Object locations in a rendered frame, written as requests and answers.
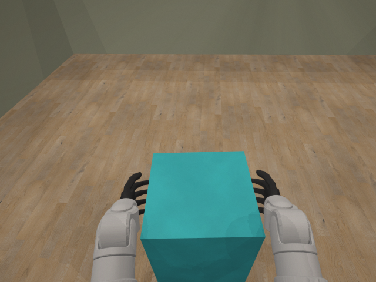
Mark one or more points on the robot right forearm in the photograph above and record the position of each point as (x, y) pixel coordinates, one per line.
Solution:
(292, 242)

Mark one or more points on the robot left forearm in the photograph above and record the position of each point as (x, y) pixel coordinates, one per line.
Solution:
(115, 243)

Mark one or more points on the carton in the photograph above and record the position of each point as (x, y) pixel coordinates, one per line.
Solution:
(201, 221)

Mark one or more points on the robot right hand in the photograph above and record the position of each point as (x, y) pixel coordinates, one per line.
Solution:
(269, 187)

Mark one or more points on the robot left hand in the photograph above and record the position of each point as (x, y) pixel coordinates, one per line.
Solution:
(131, 186)

